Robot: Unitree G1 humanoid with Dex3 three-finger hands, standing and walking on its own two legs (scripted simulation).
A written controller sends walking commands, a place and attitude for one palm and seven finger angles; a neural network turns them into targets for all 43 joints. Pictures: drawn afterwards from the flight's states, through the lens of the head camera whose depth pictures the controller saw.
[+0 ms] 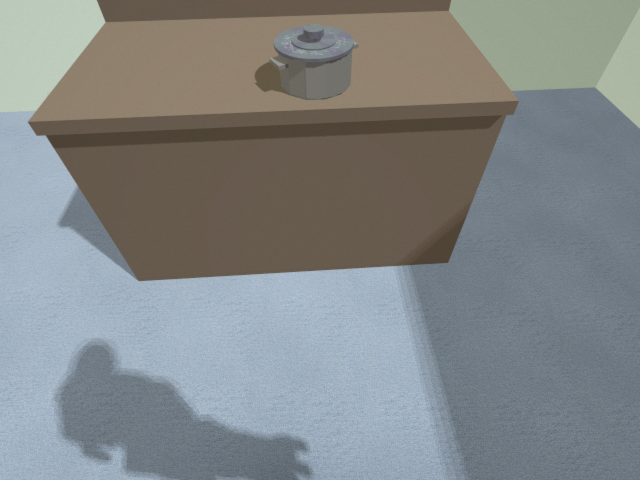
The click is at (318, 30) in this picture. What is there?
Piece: lid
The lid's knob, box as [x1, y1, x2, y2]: [303, 24, 323, 38]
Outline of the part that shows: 303,28 304,36 307,38 319,38 323,35 323,27 321,25 309,24 304,26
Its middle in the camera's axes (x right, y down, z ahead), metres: -0.02 -0.52 +0.97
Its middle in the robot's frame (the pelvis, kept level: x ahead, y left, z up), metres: +1.09 +0.08 +0.08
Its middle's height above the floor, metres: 0.86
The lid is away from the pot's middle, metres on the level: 0.00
